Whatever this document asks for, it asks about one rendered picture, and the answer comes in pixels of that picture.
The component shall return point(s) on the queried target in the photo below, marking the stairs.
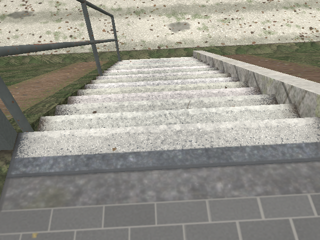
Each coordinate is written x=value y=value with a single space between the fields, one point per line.
x=164 y=91

